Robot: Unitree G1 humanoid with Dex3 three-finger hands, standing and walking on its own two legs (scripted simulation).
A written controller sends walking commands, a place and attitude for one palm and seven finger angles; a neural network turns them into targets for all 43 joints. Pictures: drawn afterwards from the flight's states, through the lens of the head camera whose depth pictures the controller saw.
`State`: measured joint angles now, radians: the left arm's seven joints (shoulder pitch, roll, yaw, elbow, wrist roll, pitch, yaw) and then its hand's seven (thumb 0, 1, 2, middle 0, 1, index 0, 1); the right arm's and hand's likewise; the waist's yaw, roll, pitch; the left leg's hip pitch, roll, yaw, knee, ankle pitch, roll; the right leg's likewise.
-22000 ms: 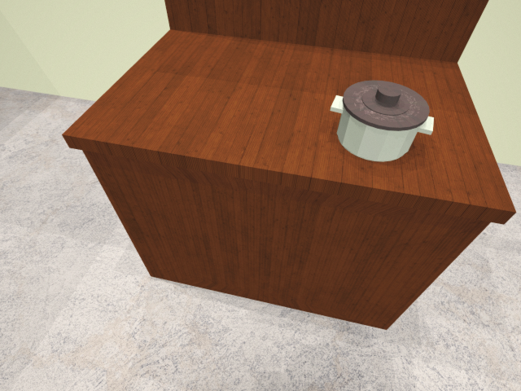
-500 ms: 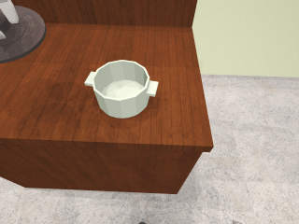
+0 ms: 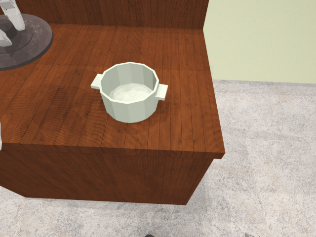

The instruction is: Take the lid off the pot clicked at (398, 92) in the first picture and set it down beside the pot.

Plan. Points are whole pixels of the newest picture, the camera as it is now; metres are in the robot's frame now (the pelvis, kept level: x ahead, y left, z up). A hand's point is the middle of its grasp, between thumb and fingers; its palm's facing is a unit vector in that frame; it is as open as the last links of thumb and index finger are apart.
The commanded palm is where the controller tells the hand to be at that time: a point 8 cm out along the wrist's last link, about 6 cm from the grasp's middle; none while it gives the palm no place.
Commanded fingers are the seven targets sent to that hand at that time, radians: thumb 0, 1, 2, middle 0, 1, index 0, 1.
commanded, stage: lower the lid onto the table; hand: left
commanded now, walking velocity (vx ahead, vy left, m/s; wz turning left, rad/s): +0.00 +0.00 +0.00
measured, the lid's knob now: (1, 30) +0.48 +0.33 +0.25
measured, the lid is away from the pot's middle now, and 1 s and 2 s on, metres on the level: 0.24 0.23 0.23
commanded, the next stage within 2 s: none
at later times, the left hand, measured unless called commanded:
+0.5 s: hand (15, 39) +0.47 +0.31 +0.24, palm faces -0.27 -0.12 -0.96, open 7.4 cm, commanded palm +0.47 +0.30 +0.30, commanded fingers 0.00 0.67 0.93 -0.86 -1.01 -0.88 -1.02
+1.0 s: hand (21, 56) +0.46 +0.31 +0.21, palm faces -0.33 -0.11 -0.94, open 7.4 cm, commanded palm +0.47 +0.30 +0.27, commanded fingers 0.00 0.67 0.93 -0.86 -1.01 -0.88 -1.02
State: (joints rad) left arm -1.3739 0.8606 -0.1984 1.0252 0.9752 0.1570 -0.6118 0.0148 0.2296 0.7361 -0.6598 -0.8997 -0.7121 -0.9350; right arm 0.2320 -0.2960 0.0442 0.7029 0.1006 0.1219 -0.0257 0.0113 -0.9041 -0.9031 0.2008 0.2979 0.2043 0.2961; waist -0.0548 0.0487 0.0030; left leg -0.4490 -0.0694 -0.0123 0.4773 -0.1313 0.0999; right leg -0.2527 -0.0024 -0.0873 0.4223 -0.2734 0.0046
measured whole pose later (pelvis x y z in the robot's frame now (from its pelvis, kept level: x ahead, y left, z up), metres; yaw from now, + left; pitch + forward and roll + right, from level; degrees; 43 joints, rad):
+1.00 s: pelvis +0.00 -0.01 +0.00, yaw +0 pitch +7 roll -3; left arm -1.19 0.84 -0.14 0.98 0.94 0.07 -0.57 0.01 0.23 0.74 -0.65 -0.90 -0.71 -0.93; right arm 0.24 -0.30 0.03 0.69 0.10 0.15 -0.02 0.01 -0.90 -0.90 0.20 0.30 0.20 0.30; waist -0.06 0.05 0.00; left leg -0.48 -0.06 -0.01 0.52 -0.16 0.09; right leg -0.27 0.01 -0.08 0.44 -0.29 0.00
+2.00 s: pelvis +0.01 +0.01 -0.01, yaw -2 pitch +10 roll -4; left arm -1.10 0.84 -0.09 1.08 0.94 -0.04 -0.51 0.01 0.24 0.74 -0.65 -0.90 -0.70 -0.93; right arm 0.28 -0.30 0.03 0.68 0.09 0.15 -0.03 0.01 -0.90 -0.90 0.20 0.30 0.21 0.30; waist -0.09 0.04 -0.02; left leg -0.56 -0.05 0.00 0.59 -0.20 0.11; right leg -0.36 0.01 -0.06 0.50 -0.31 0.01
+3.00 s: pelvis +0.00 +0.02 -0.02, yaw -4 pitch +13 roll -5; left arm -0.95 0.86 0.00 1.05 0.99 -0.16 -0.41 0.01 0.23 0.72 -0.65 -0.92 -0.71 -0.95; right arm 0.33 -0.29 0.02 0.67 0.08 0.17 -0.06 0.01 -0.90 -0.90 0.20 0.30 0.21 0.30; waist -0.10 0.04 -0.06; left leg -0.70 -0.03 0.03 0.72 -0.25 0.12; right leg -0.49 0.03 -0.04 0.62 -0.35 0.00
